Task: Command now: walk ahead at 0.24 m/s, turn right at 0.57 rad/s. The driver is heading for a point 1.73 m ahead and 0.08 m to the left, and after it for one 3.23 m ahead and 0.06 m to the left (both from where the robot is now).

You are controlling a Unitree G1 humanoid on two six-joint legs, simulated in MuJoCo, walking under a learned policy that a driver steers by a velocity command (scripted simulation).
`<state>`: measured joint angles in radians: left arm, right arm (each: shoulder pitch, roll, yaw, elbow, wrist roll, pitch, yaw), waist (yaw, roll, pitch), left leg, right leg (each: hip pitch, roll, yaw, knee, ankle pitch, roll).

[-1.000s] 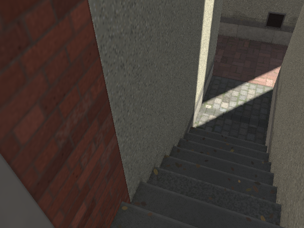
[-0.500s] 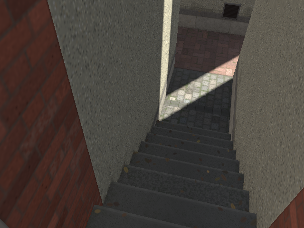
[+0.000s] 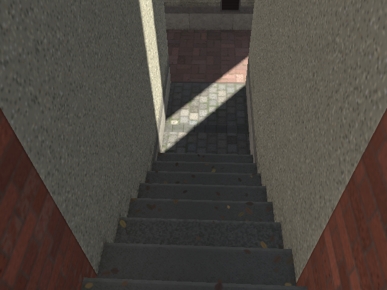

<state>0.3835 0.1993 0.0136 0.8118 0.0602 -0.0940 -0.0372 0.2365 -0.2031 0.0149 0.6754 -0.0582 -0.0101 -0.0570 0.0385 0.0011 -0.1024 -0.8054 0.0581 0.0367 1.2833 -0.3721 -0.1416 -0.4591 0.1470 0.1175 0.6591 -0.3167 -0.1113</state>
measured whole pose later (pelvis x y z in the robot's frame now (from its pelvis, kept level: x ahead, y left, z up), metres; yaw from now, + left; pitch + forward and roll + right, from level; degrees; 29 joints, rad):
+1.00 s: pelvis +0.40 +0.04 -0.30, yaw -9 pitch +0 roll -5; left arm 0.53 0.16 -0.02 0.97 0.03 -0.08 0.01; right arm 0.20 -0.22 0.03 0.85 -0.06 -0.05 0.05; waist 0.08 0.04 -0.04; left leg -0.57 0.08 -0.04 0.71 0.38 0.00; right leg -0.36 0.03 -0.03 1.29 -0.89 0.00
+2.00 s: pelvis +0.92 +0.04 -0.67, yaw -2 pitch +0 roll -6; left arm 0.50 0.13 -0.05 1.06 0.10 -0.11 -0.02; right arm 0.20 -0.23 0.01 0.92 -0.10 -0.02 0.05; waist 0.04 0.03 -0.03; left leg -0.53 0.12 -0.01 0.58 0.31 0.04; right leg -0.28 -0.05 -0.20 1.18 -0.89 0.04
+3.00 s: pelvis +1.47 +0.13 -1.10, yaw -1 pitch +2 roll -3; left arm 0.51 0.20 -0.03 0.97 0.07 -0.10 -0.08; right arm 0.14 -0.21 0.03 0.79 -0.10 -0.10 0.10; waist 0.13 0.08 -0.06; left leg -0.32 0.03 -0.02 0.40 0.00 0.07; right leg -0.47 0.23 0.09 1.65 -0.85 -0.11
